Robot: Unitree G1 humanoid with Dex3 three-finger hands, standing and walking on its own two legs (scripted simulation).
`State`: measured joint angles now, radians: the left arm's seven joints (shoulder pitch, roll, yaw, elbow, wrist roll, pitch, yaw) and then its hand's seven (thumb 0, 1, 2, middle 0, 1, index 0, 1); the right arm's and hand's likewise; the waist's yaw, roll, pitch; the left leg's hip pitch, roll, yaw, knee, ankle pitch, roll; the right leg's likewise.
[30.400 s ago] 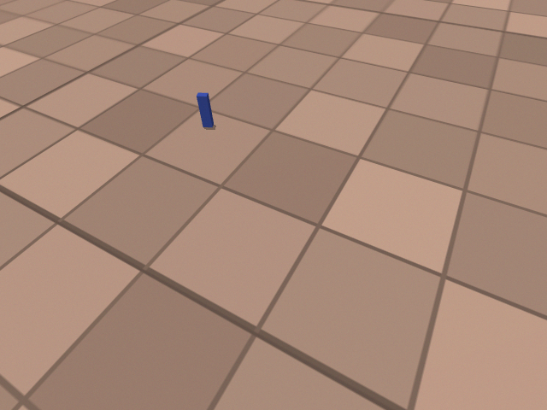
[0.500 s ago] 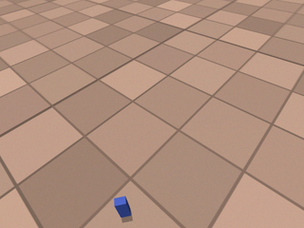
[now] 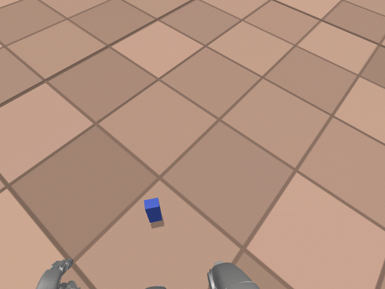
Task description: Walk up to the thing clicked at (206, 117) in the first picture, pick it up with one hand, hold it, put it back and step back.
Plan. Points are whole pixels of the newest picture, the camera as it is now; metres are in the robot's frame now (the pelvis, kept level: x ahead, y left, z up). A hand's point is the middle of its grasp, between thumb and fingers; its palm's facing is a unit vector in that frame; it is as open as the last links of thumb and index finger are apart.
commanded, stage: step back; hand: left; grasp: from the side
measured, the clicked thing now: (153, 211) +0.47 +0.16 -0.66
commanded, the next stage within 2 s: none
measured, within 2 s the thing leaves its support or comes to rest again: neither
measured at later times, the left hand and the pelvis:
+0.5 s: hand out of the picture +0.01 +0.26 -0.14, palm faces -0.05 -0.92 -0.40, open 7.4 cm; pelvis -0.11 +0.00 +0.00, yaw -3 degrees
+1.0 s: hand out of the picture -0.17 +0.26 -0.16, palm faces -0.10 -0.91 -0.40, open 7.4 cm; pelvis -0.27 -0.01 -0.02, yaw -5 degrees
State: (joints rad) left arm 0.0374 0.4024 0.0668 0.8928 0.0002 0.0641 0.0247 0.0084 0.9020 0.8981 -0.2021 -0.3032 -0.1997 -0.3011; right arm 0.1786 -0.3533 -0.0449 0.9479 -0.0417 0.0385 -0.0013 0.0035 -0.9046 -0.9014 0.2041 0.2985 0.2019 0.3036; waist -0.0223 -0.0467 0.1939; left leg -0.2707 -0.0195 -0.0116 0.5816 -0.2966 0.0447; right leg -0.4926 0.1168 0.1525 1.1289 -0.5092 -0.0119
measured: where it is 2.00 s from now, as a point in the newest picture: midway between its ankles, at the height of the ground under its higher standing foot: outside the picture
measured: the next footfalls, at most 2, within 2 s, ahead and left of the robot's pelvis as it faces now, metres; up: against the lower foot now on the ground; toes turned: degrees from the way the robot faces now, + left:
right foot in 0.26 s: -0.04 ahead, -0.12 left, +0.00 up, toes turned -1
left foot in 0.58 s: -0.10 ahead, +0.12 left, +0.00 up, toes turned -4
